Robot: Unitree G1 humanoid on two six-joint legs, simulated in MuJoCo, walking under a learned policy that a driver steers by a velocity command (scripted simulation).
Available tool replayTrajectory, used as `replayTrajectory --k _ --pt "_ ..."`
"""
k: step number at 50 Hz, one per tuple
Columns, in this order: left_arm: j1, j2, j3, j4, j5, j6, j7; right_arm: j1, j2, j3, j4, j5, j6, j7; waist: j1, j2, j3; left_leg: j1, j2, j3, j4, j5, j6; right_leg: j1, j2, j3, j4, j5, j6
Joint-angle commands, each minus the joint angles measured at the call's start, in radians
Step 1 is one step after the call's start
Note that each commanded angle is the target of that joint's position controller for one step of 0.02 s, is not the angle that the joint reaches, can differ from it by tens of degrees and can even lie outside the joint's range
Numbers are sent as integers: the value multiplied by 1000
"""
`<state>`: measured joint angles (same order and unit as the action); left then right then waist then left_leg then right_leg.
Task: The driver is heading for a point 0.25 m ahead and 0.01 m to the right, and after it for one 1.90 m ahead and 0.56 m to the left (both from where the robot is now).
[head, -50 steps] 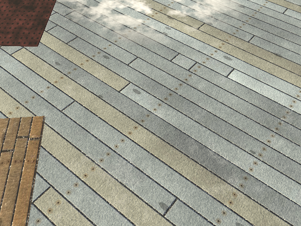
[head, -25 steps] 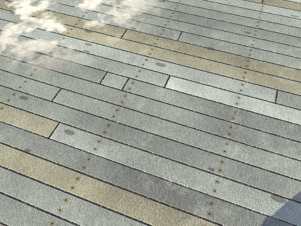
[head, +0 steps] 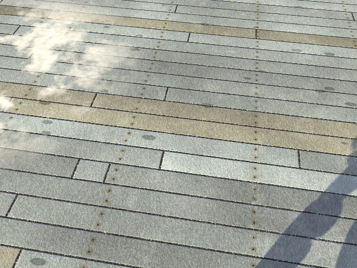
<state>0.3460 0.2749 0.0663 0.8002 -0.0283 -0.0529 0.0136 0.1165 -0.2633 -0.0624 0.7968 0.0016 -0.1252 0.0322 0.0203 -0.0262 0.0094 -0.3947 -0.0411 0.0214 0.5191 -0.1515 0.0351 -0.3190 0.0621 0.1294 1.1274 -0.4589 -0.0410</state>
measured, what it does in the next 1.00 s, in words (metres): walks ahead, turning left: right foot, then left foot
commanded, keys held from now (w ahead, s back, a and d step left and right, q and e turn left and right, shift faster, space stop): w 0.06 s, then w+q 0.90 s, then w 0.04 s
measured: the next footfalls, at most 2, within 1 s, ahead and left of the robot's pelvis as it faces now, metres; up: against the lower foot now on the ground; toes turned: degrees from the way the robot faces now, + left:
right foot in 0.38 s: +0.36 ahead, -0.14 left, +0.00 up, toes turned +7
left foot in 0.88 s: +0.56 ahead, +0.19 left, +0.00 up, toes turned +26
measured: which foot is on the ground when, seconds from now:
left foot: down 0.00-0.38, up 0.40-0.86, down 0.88-1.00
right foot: up 0.00-0.36, down 0.38-0.86, up 0.88-1.00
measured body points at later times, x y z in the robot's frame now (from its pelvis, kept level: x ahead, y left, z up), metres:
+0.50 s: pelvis +0.26 -0.04 +0.01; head +0.29 -0.05 +0.46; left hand +0.40 +0.24 -0.07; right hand +0.34 -0.32 -0.12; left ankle +0.15 +0.09 -0.64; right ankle +0.32 -0.15 -0.73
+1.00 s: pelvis +0.49 +0.09 +0.00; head +0.53 +0.11 +0.45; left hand +0.46 +0.39 -0.12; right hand +0.75 -0.09 -0.10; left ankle +0.52 +0.18 -0.73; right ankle +0.47 -0.10 -0.63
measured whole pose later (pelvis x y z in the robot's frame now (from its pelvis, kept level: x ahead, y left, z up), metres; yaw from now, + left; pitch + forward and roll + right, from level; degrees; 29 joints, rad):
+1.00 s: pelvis +0.49 +0.09 +0.00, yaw +27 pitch +2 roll -1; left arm 0.23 0.30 0.06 0.78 -0.01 -0.11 0.00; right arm 0.20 -0.30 -0.07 0.68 0.02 -0.04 0.04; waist 0.01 -0.01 0.06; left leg -0.41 -0.07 0.02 0.56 -0.17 0.09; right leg -0.40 -0.06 0.01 1.20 -0.42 0.01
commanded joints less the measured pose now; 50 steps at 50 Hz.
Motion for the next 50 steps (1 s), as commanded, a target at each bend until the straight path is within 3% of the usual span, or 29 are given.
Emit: replayTrajectory --k 1,2,4,6,9,14,16,18,19,20,21,22,23,25,27,30,34,39,41,42,43,44,45,46,47,48,49,50 --pt "-91 121 27 -115 19 -26 -2 102 -97 -20 -16 -10 11 -6 -57 82 -12 332 312 -440 -294 -162 191 -417 -137 -3 74 105 -2" --pt "-75 103 25 -113 18 -25 -5 92 -94 -16 -14 -15 10 -7 -36 108 -7 277 288 -392 -313 -91 187 -365 -157 -13 31 127 0" --pt "-68 69 17 -114 20 -22 -6 111 -104 -17 1 -3 6 -8 -25 124 -13 240 263 -323 -344 18 198 -335 -172 -45 -56 145 12" --pt "-131 50 7 -143 32 -27 -3 134 -143 -26 11 8 9 -14 -32 108 -6 229 257 -280 -363 121 211 -343 -175 -70 -188 207 32" --pt "-229 26 -7 -164 29 -38 -11 169 -170 -35 20 20 23 -25 -59 96 -1 201 213 -203 -362 159 183 -265 -142 -90 -418 380 54" --pt "-358 50 -3 -199 11 -55 -31 269 -174 -35 50 32 47 -32 -97 115 11 246 232 -239 -299 117 158 -174 -87 -91 -602 463 64" --pt "-341 81 9 -201 8 -64 -35 267 -187 -39 49 32 57 -38 -67 133 2 268 250 -284 -249 90 136 -101 -81 -83 -657 419 45" --pt "-195 131 35 -160 16 -69 -25 253 -164 -31 40 26 61 -40 16 125 -70 216 194 -256 -96 167 92 143 -86 -94 -705 396 3" --pt "-39 191 55 -143 36 -70 -14 226 -108 -11 12 12 56 -37 94 55 -191 82 129 -204 160 76 52 385 -233 35 -675 386 -60" --pt "62 279 78 -121 48 -53 -10 325 -19 16 -22 18 39 -39 76 -213 -338 -250 8 -73 501 -293 -10 706 -476 397 -719 274 -197" --pt "81 209 62 -110 41 -47 -13 319 -90 2 -19 37 32 -39 86 -234 -336 -383 43 -134 678 -438 -15 681 -501 563 -792 111 -231" --pt "29 149 42 -115 32 -47 -14 257 -155 -18 -28 45 34 -39 85 -153 -203 -434 86 -148 738 -361 -11 574 -462 433 -811 88 -195" --pt "-30 113 29 -118 32 -46 -15 216 -151 -21 -33 39 42 -40 62 -104 -133 -413 119 -128 735 -283 -15 461 -417 312 -836 143 -167" --pt "-120 66 14 -110 38 -50 -20 190 -123 -26 -46 26 63 -37 8 -93 -29 -350 164 -126 668 -192 -21 276 -354 152 -913 252 -145" --pt "-151 78 22 -96 38 -60 -21 184 -83 -19 -62 29 83 -29 -20 -95 3 -307 182 -117 629 -149 -35 191 -350 59 -965 355 -154" --pt "-144 111 37 -72 40 -68 -14 136 -70 -17 -94 21 95 -23 -27 -43 14 -332 183 -117 525 -38 -50 193 -348 -59 -990 476 -161" --pt "-122 150 49 -48 33 -60 -4 21 -52 -4 -132 20 88 3 10 -25 33 -273 164 -63 289 161 -35 205 -318 -206 -994 506 -127" --pt "-61 195 65 -11 8 -35 -3 -105 -74 -7 -200 20 92 26 41 -24 71 -269 135 -2 145 92 15 340 -359 -273 -941 558 -90" --pt "-63 225 73 -7 -1 -21 0 -82 -101 -21 -214 17 96 29 10 -49 36 -184 81 53 126 -13 53 383 -362 -306 -826 840 -69" --pt "-67 239 76 -8 -5 -12 2 -10 -128 -37 -202 17 99 27 -37 -59 -15 -74 36 86 115 -51 77 383 -350 -329 -702 1006 -55" --pt "-76 230 70 -11 -8 -4 5 145 -174 -66 -162 21 102 20 -124 -41 -95 142 -18 107 55 -3 111 322 -313 -365 -499 1065 -25" --pt "-57 192 53 -25 16 -8 10 318 -258 -104 -119 24 111 0 -193 43 -189 457 51 -46 46 31 164 86 -275 -372 -198 814 26" --pt "29 44 5 -90 55 -34 -1 279 -378 -116 -128 31 105 -7 -62 321 -261 752 312 -631 -62 -144 348 -369 -73 -288 159 -101 89" --pt "-65 117 10 -99 16 -72 -14 314 -305 -91 -166 23 89 -1 -138 206 -393 802 378 -864 -211 -282 384 -472 -53 -51 272 -153 73" --pt "-155 166 22 -126 -20 -88 -21 288 -242 -73 -151 15 74 3 -151 148 -254 726 355 -726 -229 -220 332 -557 -97 -45 263 -57 50" --pt "-167 152 16 -125 -7 -98 -16 237 -214 -63 -154 19 67 1 -113 84 -173 586 314 -609 -222 -138 297 -527 -139 -48 181 28 35" --pt "-155 155 19 -107 20 -97 -9 160 -173 -50 -165 15 67 -2 -65 48 -118 439 281 -503 -224 -22 268 -450 -175 -50 92 84 38" --pt "-127 161 25 -97 30 -85 -9 113 -144 -37 -183 -1 66 -7 -26 62 -97 333 264 -444 -247 80 261 -370 -199 -45 49 125 41"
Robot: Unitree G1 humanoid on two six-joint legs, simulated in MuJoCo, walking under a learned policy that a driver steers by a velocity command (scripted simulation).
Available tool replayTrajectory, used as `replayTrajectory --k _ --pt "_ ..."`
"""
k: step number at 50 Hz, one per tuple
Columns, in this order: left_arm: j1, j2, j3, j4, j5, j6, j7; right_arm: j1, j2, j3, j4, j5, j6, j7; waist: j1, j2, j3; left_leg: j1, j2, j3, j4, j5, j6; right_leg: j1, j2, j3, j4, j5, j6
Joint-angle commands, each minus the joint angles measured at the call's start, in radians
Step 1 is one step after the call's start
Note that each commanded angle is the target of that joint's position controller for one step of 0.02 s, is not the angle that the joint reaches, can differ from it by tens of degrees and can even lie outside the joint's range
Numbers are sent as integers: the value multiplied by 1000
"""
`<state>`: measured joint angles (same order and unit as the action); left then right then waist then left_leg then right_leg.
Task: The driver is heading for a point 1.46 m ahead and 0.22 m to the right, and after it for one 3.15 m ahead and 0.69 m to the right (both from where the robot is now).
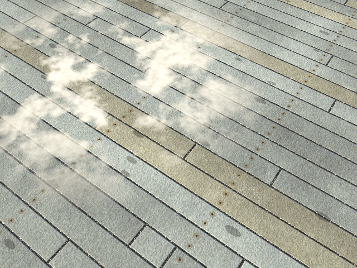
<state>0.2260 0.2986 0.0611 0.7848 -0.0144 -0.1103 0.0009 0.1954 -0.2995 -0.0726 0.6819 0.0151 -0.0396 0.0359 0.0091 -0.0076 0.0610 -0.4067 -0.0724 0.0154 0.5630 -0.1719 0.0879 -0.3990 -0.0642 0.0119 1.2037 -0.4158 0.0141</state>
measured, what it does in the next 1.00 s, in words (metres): walks ahead: right foot, then left foot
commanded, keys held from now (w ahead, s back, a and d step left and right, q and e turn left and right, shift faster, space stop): w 0.92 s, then w+e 0.08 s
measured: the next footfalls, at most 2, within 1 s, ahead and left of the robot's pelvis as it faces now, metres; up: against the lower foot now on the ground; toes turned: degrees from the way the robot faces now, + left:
right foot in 0.40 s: +0.41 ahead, -0.14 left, +0.00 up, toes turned +3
left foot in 0.92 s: +0.68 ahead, +0.12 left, +0.00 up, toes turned +6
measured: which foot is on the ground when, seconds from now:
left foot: down 0.00-0.42, up 0.44-0.90, down 0.92-1.00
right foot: up 0.00-0.38, down 0.40-0.94, up 0.96-1.00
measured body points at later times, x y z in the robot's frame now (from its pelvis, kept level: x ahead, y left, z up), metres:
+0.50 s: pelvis +0.29 -0.05 +0.00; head +0.32 -0.06 +0.45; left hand +0.44 +0.22 -0.09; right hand +0.36 -0.33 -0.12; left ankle +0.14 +0.07 -0.64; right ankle +0.37 -0.14 -0.73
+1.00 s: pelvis +0.57 +0.02 +0.00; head +0.60 +0.03 +0.45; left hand +0.57 +0.30 -0.14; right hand +0.78 -0.22 -0.08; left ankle +0.64 +0.12 -0.73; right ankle +0.42 -0.14 -0.65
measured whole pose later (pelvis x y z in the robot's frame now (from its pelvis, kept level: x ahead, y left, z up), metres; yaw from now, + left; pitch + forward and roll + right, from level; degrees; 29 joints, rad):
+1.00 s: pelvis +0.57 +0.02 +0.00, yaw +4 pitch +2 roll -1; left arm 0.35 0.30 0.05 0.88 -0.03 -0.06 -0.01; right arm 0.11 -0.27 -0.04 0.69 0.00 -0.08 0.03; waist 0.04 -0.01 0.03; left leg -0.44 0.00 0.05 0.55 -0.14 0.04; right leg -0.26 0.00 0.06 1.04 -0.47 -0.02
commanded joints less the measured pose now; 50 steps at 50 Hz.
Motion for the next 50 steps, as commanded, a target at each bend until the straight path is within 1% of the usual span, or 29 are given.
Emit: replayTrajectory --k 1,4,8,11,14,17,18,19,20,21,22,23,24,25,26,28,30,32,35,38,40,43,44,45,46,47,48,49,50 --pt "9 134 32 -79 17 -14 2 17 -105 -25 -73 -22 -22 -13 2 62 -142 282 290 -415 -309 172 217 -241 -78 69 -57 93 -5" --pt "-17 85 19 -83 26 12 2 41 -123 -28 -44 -14 -35 -24 5 43 -106 197 256 -288 -352 299 210 -223 -73 37 -193 189 28" --pt "-142 51 1 -108 22 11 -8 91 -132 -27 -10 -6 -36 -37 -47 55 -63 195 200 -183 -371 245 148 -202 -42 21 -473 477 34" --pt "-233 46 -4 -131 8 4 -22 147 -142 -27 23 -1 -36 -36 -90 68 -27 225 219 -194 -377 140 134 -178 -12 10 -602 569 21" --pt "-288 62 -2 -157 6 -4 -37 193 -145 -29 53 2 -26 -37 -107 73 -4 349 267 -232 -324 171 129 -233 2 16 -672 499 -9" --pt "-258 80 5 -161 7 -11 -47 203 -156 -34 69 2 -12 -43 -79 101 -17 439 300 -256 -254 313 103 -192 25 1 -714 374 -50" --pt "-203 96 14 -149 8 -13 -45 187 -163 -36 67 3 -8 -45 -43 113 -49 443 285 -242 -191 462 88 -102 51 -24 -731 345 -70" --pt "-84 128 32 -115 11 -14 -39 171 -151 -29 63 1 -5 -46 21 101 -130 420 237 -201 -56 603 65 75 70 -46 -751 379 -101" --pt "85 180 47 -86 24 -15 -32 157 -116 -12 41 -12 -6 -48 96 60 -275 274 186 -157 181 500 27 364 -47 67 -694 443 -166" --pt "203 267 73 -61 31 -6 -30 287 -34 13 29 -5 -24 -44 78 -178 -435 -124 27 -80 580 56 -59 770 -282 488 -723 287 -329" --pt "239 192 53 -41 7 -1 -35 261 -62 13 34 1 -40 -40 102 -241 -454 -296 -4 -170 703 -404 -63 816 -328 723 -867 110 -347" --pt "173 142 36 -48 -2 4 -31 163 -134 -6 14 21 -46 -34 105 -150 -287 -384 61 -173 762 -350 -56 696 -298 606 -893 4 -294" --pt "100 122 26 -62 6 12 -26 92 -134 -4 -6 19 -48 -34 82 -73 -186 -379 114 -127 727 -261 -51 546 -261 488 -916 39 -262" --pt "47 98 15 -66 15 16 -28 51 -123 -5 -14 1 -47 -34 54 -28 -101 -352 146 -106 654 -200 -53 406 -217 402 -957 115 -250" --pt "17 87 10 -70 25 12 -28 71 -113 -9 -11 -4 -41 -34 17 -66 -80 -292 176 -109 603 -156 -58 318 -196 355 -984 189 -249" --pt "-1 83 9 -63 20 4 -30 119 -78 -4 9 -3 -27 -34 -16 -88 -77 -222 191 -95 545 -128 -74 238 -162 273 -1027 288 -255" --pt "6 109 16 -48 15 -2 -26 89 -61 2 -1 -9 -21 -39 -20 -72 -59 -244 201 -80 466 -66 -94 213 -156 208 -1057 383 -265" --pt "27 126 21 -33 12 0 -19 26 -48 8 -16 -14 -25 -39 -4 -51 -47 -261 206 -72 343 49 -106 225 -142 149 -1071 446 -257" --pt "65 138 24 -12 3 10 -12 -76 -24 18 -36 -10 -37 -29 35 -47 -32 -217 180 -44 141 213 -105 237 -106 73 -1073 468 -222" --pt "132 153 27 21 -5 21 -10 -169 -22 20 -63 -1 -45 -15 74 -47 -12 -200 154 -28 32 269 -99 296 -128 71 -1057 443 -215" --pt "155 157 29 39 -8 34 -8 -209 -31 18 -82 3 -50 -4 79 -52 1 -220 144 -34 -14 231 -82 367 -160 85 -1027 459 -208" --pt "151 176 37 54 -11 51 0 -190 -59 9 -88 0 -55 7 43 -71 -18 -166 123 -25 -60 120 -42 450 -193 97 -947 588 -182" --pt "132 184 39 53 -12 56 3 -127 -79 -2 -73 -3 -57 5 0 -78 -57 -65 96 1 -81 101 -23 453 -179 79 -871 736 -166" --pt "122 169 32 51 -9 60 5 7 -118 -24 -32 -7 -56 -2 -68 -63 -144 131 71 26 -100 119 6 416 -132 39 -713 850 -141" --pt "121 124 12 30 10 58 8 183 -180 -46 4 -16 -53 -12 -138 -2 -288 429 195 -99 -47 169 63 247 -82 -2 -450 689 -105" --pt "248 12 -25 11 12 38 0 254 -271 -66 20 -24 -46 -15 -96 246 -422 809 444 -557 -107 -26 223 -184 93 -30 -59 145 -31" --pt "210 75 -12 32 -3 19 -6 279 -180 -43 17 -15 -43 -15 -135 226 -454 807 472 -723 -219 -143 218 -302 95 117 63 -166 -40" --pt "119 142 10 3 -32 11 -12 214 -142 -27 17 -14 -43 -18 -130 159 -291 680 445 -569 -242 -170 167 -376 45 123 106 -106 -51" --pt "62 135 9 -13 -32 11 -11 142 -122 -18 11 -15 -43 -20 -99 101 -197 533 409 -443 -270 -113 139 -360 -6 92 65 -15 -52"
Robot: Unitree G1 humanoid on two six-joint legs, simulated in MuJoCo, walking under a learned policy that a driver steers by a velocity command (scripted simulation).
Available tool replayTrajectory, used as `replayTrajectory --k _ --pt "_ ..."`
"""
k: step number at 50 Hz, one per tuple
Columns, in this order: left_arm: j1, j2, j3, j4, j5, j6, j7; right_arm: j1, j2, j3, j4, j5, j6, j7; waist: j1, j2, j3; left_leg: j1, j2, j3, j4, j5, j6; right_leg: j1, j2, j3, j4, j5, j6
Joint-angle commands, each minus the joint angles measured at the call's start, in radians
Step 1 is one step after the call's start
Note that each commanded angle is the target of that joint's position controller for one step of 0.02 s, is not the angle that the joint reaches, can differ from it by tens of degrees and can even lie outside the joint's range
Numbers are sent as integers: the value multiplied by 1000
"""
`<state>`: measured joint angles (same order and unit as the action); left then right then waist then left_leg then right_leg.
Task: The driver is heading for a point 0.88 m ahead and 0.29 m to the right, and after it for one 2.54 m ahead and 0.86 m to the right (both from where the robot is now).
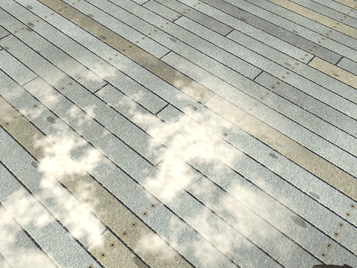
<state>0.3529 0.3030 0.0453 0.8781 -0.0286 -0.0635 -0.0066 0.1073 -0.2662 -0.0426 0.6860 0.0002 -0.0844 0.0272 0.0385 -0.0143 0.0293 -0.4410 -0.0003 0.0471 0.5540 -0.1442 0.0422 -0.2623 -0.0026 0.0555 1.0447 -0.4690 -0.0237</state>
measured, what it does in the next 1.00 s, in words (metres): walks ahead, turning right: right foot, then left foot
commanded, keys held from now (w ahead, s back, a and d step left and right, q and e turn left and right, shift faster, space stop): w+e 0.82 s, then w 0.18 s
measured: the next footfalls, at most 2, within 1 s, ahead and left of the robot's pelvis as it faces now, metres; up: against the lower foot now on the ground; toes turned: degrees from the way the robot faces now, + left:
right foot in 0.46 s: +0.39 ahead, -0.17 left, +0.00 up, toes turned -16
left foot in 0.94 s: +0.72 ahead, -0.08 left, +0.00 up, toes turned -32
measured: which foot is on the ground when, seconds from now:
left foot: down 0.00-0.44, up 0.46-0.92, down 0.94-1.00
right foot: up 0.00-0.44, down 0.46-0.94, up 0.96-1.00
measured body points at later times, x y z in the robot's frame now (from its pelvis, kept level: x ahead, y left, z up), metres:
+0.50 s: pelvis +0.27 -0.06 -0.01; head +0.31 -0.08 +0.43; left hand +0.52 +0.14 -0.10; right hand +0.24 -0.35 -0.14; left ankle +0.10 +0.10 -0.67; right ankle +0.35 -0.16 -0.73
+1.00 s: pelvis +0.56 -0.12 +0.00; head +0.58 -0.13 +0.45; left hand +0.75 +0.11 -0.12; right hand +0.61 -0.44 -0.08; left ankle +0.69 -0.06 -0.73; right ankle +0.37 -0.16 -0.67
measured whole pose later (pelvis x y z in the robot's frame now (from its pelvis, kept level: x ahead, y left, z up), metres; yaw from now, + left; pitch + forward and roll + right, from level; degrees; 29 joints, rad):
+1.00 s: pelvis +0.56 -0.12 +0.00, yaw -30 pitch +2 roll +1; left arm 0.36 0.30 0.07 0.76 -0.03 -0.03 0.01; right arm 0.09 -0.27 -0.05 0.72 0.00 -0.12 0.03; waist 0.04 -0.03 0.01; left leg -0.44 -0.04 0.00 0.55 -0.15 0.03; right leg -0.23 0.08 0.18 0.96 -0.49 -0.04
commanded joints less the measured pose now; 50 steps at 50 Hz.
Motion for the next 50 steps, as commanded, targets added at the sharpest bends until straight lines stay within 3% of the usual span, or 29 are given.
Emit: replayTrajectory --k 1,3,5,6,9,12,17,18,20,21,22,23,24,25,26,27,28,29,32,34,37,40,43,45,46,47,48,49,50 --pt "-89 120 28 -108 -2 -29 0 174 -124 -39 8 -5 -1 -8 -98 77 -91 443 298 -386 -307 -94 170 -468 -96 40 167 105 -9" --pt "-32 91 32 -88 -2 1 4 116 -96 -36 15 -12 -20 -5 -41 134 -59 302 256 -264 -374 0 158 -353 -134 50 115 184 8" --pt "-22 64 33 -78 -3 24 10 103 -91 -38 33 -16 -33 -7 -24 99 -35 264 234 -161 -413 74 149 -357 -129 53 102 242 18" --pt "-39 51 30 -92 -1 29 11 108 -117 -45 45 -19 -38 -10 -20 116 -21 253 257 -136 -426 121 163 -381 -134 62 69 279 30" --pt "-111 45 32 -114 6 23 5 129 -124 -50 73 -21 -36 -24 -38 76 1 302 234 -30 -435 194 145 -433 -125 64 -84 429 40" --pt "-207 19 21 -144 11 15 -15 143 -144 -54 88 -13 -29 -34 -74 60 25 326 223 60 -445 214 120 -400 -111 -2 -268 558 29" --pt "-338 12 14 -222 10 16 -45 216 -175 -68 135 8 6 -42 -118 48 70 511 284 108 -389 299 108 -462 -93 -63 -405 484 -15" --pt "-343 17 17 -235 10 17 -51 215 -183 -71 138 13 15 -43 -110 55 67 542 294 118 -356 375 99 -454 -82 -80 -418 438 -29" --pt "-302 46 32 -246 10 21 -58 191 -211 -79 133 18 31 -52 -68 90 15 575 294 147 -233 705 76 -350 -23 -140 -419 333 -67" --pt "-230 73 48 -236 8 24 -57 180 -223 -83 128 20 40 -57 -23 107 -34 572 285 159 -116 855 63 -248 17 -168 -414 285 -90" --pt "-92 116 74 -205 5 25 -51 160 -226 -81 123 23 48 -61 58 95 -106 516 254 183 73 886 37 -56 61 -179 -467 316 -124" --pt "76 191 110 -165 5 33 -32 163 -205 -70 110 13 42 -65 136 28 -198 306 212 186 351 660 -7 250 17 -53 -510 349 -174" --pt "75 306 129 -162 -6 31 -19 267 -46 -20 57 -29 15 -46 19 -251 -273 -176 12 130 721 -307 -76 617 -250 486 -558 254 -361" --pt "102 244 107 -194 4 17 -22 191 -97 -20 43 8 -30 -29 75 -166 -423 -323 -50 -116 874 -461 -70 712 -341 804 -727 107 -436" --pt "70 179 89 -190 14 5 -22 83 -156 -35 14 48 -56 -18 101 -105 -287 -411 13 -151 860 -370 -40 637 -310 656 -751 160 -369" --pt "11 148 79 -196 10 -1 -20 59 -147 -29 6 42 -69 -19 61 -29 -198 -386 59 -147 768 -281 -23 495 -267 530 -746 238 -327" --pt "-61 108 66 -208 10 -1 -21 37 -145 -34 19 9 -68 -28 20 39 -116 -316 90 -134 669 -230 -22 338 -219 419 -764 352 -284" --pt "-103 99 60 -227 24 -3 -15 67 -157 -42 17 -1 -59 -29 -24 -15 -104 -239 107 -145 627 -201 -33 237 -209 381 -779 464 -297" --pt "-122 114 63 -241 20 -5 -3 90 -131 -42 19 -13 -26 -28 -61 1 -69 -165 110 -118 490 -166 -78 86 -167 287 -818 574 -291" --pt "-93 146 72 -232 14 -4 10 17 -102 -30 -7 -18 -17 -29 -41 -3 -38 -166 91 -97 345 -51 -106 29 -134 231 -828 597 -272" --pt "-55 153 76 -220 8 6 21 -93 -73 -17 -33 -13 -20 -21 6 -42 -26 -85 39 -87 106 175 -114 -19 -74 180 -811 494 -215" --pt "-1 152 77 -198 2 14 22 -164 -91 -21 -59 4 -27 -11 36 -62 -24 -40 8 -102 0 238 -107 11 -92 236 -778 404 -191" --pt "18 132 72 -186 5 20 27 -152 -125 -34 -60 7 -41 0 25 -86 -32 -33 13 -124 -59 172 -74 121 -139 310 -693 374 -174" --pt "7 121 69 -182 10 25 27 -76 -138 -44 -41 3 -51 1 -18 -113 -44 57 8 -95 -95 117 -34 150 -143 323 -624 458 -153" --pt "4 94 59 -186 14 24 24 10 -162 -58 -19 -7 -56 -3 -60 -105 -98 195 13 -89 -114 111 0 140 -96 293 -521 554 -128" --pt "2 51 39 -202 27 21 21 151 -209 -71 -5 -22 -59 -9 -123 -32 -226 430 152 -226 -85 97 67 39 -42 230 -272 464 -92" --pt "144 -2 23 -211 -1 10 21 273 -297 -97 42 -30 -46 -6 -86 285 -349 757 351 -673 -167 -120 241 -311 107 101 73 82 -10" --pt "144 68 29 -194 -8 3 23 286 -218 -80 50 6 -42 4 -105 275 -311 769 391 -857 -255 -357 255 -469 74 141 213 -107 0" --pt "35 126 44 -203 -9 2 21 236 -158 -62 41 13 -36 1 -125 161 -171 656 357 -724 -268 -388 212 -524 32 147 261 -28 -1"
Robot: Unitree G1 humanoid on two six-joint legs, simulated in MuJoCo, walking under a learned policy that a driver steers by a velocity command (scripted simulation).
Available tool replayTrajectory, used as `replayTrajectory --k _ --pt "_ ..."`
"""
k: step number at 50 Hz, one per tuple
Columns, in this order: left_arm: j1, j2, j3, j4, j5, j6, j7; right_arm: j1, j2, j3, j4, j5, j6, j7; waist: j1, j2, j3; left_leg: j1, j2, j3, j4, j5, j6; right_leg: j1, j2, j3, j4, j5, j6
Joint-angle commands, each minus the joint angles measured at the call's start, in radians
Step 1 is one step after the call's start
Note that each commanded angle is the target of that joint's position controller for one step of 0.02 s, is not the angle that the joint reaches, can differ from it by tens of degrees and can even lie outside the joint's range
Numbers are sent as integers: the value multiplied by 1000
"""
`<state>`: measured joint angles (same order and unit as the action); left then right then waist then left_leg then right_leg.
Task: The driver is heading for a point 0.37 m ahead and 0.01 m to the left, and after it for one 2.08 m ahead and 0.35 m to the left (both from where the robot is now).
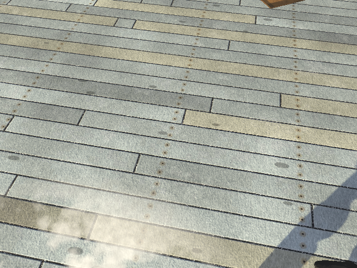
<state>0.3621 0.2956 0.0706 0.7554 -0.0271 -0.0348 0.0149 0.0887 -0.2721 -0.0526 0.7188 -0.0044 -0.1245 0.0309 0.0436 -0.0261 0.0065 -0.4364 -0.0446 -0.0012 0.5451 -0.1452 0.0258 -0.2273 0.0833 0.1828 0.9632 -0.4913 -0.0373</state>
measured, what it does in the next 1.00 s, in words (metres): walks ahead: right foot, then left foot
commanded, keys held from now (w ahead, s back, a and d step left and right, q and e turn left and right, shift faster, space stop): w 1.00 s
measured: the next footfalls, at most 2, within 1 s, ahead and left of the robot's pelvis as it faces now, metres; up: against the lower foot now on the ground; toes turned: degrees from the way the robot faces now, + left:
right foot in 0.44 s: +0.39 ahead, -0.15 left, +0.00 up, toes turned -3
left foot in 0.96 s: +0.69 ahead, +0.08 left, +0.00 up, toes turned +0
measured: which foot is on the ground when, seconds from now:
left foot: down 0.00-0.44, up 0.46-0.94, down 0.96-1.00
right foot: up 0.00-0.42, down 0.44-0.98, up 1.00-1.00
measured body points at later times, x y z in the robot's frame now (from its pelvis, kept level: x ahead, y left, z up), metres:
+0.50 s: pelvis +0.27 -0.05 +0.00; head +0.30 -0.06 +0.45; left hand +0.50 +0.18 -0.06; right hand +0.26 -0.33 -0.13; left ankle +0.11 +0.10 -0.67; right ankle +0.35 -0.15 -0.72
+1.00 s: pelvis +0.54 -0.02 +0.00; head +0.57 -0.01 +0.45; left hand +0.54 +0.27 -0.13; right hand +0.75 -0.26 -0.08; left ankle +0.65 +0.08 -0.73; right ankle +0.36 -0.15 -0.70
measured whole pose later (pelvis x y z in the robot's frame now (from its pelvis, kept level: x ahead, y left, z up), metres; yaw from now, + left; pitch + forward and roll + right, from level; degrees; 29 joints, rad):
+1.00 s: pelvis +0.54 -0.02 +0.00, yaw -2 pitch +2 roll -1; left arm 0.39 0.30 0.06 0.89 -0.01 -0.05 0.01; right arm 0.03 -0.27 -0.03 0.73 0.00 -0.09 0.04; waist 0.06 0.00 0.03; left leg -0.49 0.01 0.04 0.55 -0.11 0.05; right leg -0.08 -0.01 0.01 0.69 -0.46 0.00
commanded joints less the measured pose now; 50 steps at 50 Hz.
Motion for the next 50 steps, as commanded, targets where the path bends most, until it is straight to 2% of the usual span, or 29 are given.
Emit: replayTrajectory --k 1,2,3,5,8,11,15,18,19,20,21,22,23,24,25,26,27,28,29,32,34,38,42,45,46,47,48,49,50 --pt "-52 130 16 -98 0 -27 0 203 -135 -43 -3 6 12 -5 -118 98 -81 538 359 -549 -267 -296 199 -543 -91 -24 327 63 12" --pt "-111 117 16 -113 19 -32 -2 168 -110 -33 2 0 18 -5 -104 62 -12 431 309 -450 -296 -182 185 -528 -120 -46 257 113 9" --pt "-102 103 17 -118 18 -33 -6 151 -103 -27 4 -9 16 -8 -70 109 -9 373 294 -402 -311 -98 184 -483 -153 -53 208 155 9" --pt "-79 72 11 -109 15 -30 -13 155 -92 -23 15 -1 13 -8 -53 134 -17 326 262 -326 -344 8 192 -429 -173 -83 132 171 19" --pt "-157 34 -7 -136 24 -31 -14 181 -143 -35 38 12 12 -15 -67 108 0 308 267 -246 -387 114 211 -446 -191 -117 -35 251 38" --pt "-246 16 -18 -151 21 -40 -23 208 -167 -39 58 19 23 -20 -96 100 9 302 239 -157 -401 152 187 -398 -178 -143 -228 419 44" --pt "-353 24 -18 -177 9 -47 -37 281 -179 -38 96 29 37 -21 -134 102 31 335 250 -121 -381 162 166 -338 -144 -167 -372 518 41" --pt "-388 44 -12 -197 7 -52 -50 301 -193 -42 118 33 53 -25 -122 113 45 413 291 -134 -337 207 145 -326 -131 -168 -433 448 7" --pt "-367 57 -7 -194 8 -54 -52 296 -202 -44 122 33 59 -27 -101 117 34 431 296 -131 -304 268 135 -283 -121 -176 -453 421 -7" --pt "-302 76 5 -177 13 -55 -50 278 -210 -46 121 35 64 -30 -55 116 -1 430 280 -104 -226 405 117 -178 -97 -200 -488 418 -28" --pt "-174 116 27 -136 19 -53 -43 278 -194 -39 120 34 66 -32 6 97 -84 393 234 -62 -73 519 93 14 -79 -216 -504 427 -56" --pt "5 179 49 -101 29 -50 -33 265 -150 -18 96 13 63 -35 82 30 -222 227 185 -18 193 365 54 298 -216 -73 -465 450 -116" --pt "75 273 66 -85 36 -41 -30 364 -44 16 68 5 43 -33 44 -224 -337 -166 18 25 563 -188 -17 612 -451 375 -544 279 -267" --pt "94 191 46 -80 21 -38 -32 339 -115 1 82 21 24 -26 71 -210 -361 -296 30 -98 706 -427 -13 613 -472 545 -638 144 -290" --pt "25 150 28 -83 17 -40 -33 261 -171 -15 57 42 14 -19 61 -150 -208 -371 84 -95 741 -362 -2 501 -438 408 -655 143 -250" --pt "-32 126 19 -89 21 -41 -33 202 -165 -13 46 39 11 -19 39 -84 -128 -349 127 -71 703 -275 2 371 -390 286 -672 221 -223" --pt "-84 106 13 -90 29 -42 -37 176 -154 -15 42 24 13 -21 9 -46 -69 -316 152 -62 643 -215 -4 255 -356 214 -705 304 -212" --pt "-116 82 5 -93 37 -47 -40 186 -143 -19 47 15 23 -22 -25 -46 -46 -258 176 -70 604 -171 -7 172 -328 160 -739 373 -202" --pt "-132 86 7 -89 37 -52 -41 207 -124 -15 52 16 34 -21 -47 -72 -43 -210 181 -69 579 -153 -17 117 -324 134 -765 420 -212" --pt "-123 106 15 -60 27 -69 -38 173 -92 -9 44 8 56 -26 -63 -45 -12 -213 187 -57 469 -70 -43 55 -304 36 -817 504 -222" --pt "-99 121 19 -39 25 -68 -31 103 -82 -4 25 3 56 -24 -46 -23 9 -235 186 -55 343 50 -51 60 -291 -15 -832 528 -209" --pt "-35 146 23 4 16 -60 -20 -37 -60 8 -8 11 44 -10 6 -21 39 -177 146 -23 107 240 -44 72 -263 -91 -842 503 -172" --pt "37 157 26 56 8 -43 -16 -140 -72 8 -50 20 35 9 36 -23 64 -198 124 -25 4 217 -19 195 -311 -79 -797 507 -159" --pt "42 170 32 79 6 -26 -9 -130 -95 2 -59 18 29 20 11 -43 47 -154 103 -13 -42 106 19 284 -342 -68 -722 628 -134" --pt "30 179 33 81 6 -21 -7 -82 -112 -6 -49 16 27 19 -20 -56 17 -72 78 12 -57 75 35 293 -333 -79 -662 763 -121" --pt "15 174 30 80 7 -15 -5 30 -142 -25 -16 13 27 14 -83 -49 -53 93 47 43 -82 83 61 274 -293 -115 -531 911 -98" --pt "15 143 15 68 18 -14 -1 196 -197 -48 27 7 28 4 -150 -21 -178 363 105 -10 -41 125 104 152 -243 -156 -316 855 -66" --pt "116 43 -18 40 25 -31 -8 320 -296 -73 45 -8 35 -3 -143 179 -345 785 361 -420 -47 19 255 -253 -106 -218 79 499 14" --pt "107 45 -22 58 22 -52 -12 354 -238 -59 60 13 44 -2 -158 279 -411 857 434 -709 -199 -117 307 -430 -30 -107 261 -76 27"
Keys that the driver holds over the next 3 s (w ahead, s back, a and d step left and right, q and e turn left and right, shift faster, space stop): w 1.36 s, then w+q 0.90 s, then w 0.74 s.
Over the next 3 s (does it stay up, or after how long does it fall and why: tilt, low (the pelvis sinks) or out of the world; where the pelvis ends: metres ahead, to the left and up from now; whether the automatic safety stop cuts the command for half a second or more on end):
stays up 1.59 0.20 0.01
